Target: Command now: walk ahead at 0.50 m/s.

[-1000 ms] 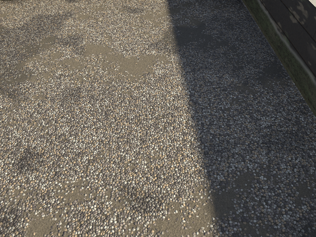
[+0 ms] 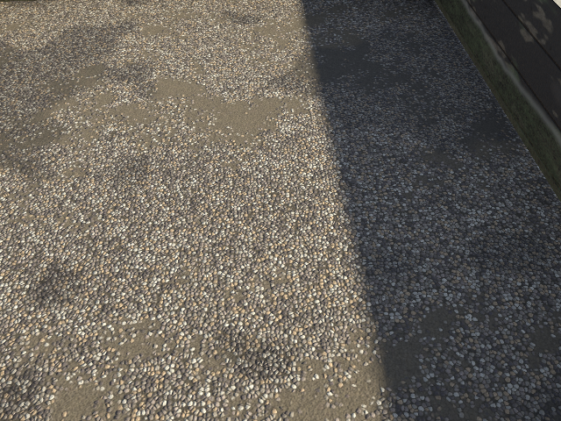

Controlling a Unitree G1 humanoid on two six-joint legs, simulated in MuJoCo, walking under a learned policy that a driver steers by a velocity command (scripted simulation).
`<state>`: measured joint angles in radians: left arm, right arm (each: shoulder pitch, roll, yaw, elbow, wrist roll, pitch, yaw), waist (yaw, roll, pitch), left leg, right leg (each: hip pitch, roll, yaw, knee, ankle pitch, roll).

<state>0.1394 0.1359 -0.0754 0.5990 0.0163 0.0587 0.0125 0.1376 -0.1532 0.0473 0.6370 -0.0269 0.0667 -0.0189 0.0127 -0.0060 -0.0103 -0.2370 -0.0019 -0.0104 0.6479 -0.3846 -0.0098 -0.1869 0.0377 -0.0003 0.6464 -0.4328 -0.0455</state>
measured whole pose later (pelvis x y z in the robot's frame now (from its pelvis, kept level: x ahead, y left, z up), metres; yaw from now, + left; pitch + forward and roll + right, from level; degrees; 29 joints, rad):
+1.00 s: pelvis -0.01 +0.00 +0.02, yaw +0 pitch +0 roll +0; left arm 0.17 0.19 -0.04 0.68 0.01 0.08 0.02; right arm 0.19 -0.20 0.03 0.69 -0.02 0.08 -0.02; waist 0.01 0.00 0.00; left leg -0.21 0.00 -0.02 0.48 -0.27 -0.01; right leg -0.15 0.03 0.00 0.47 -0.32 -0.04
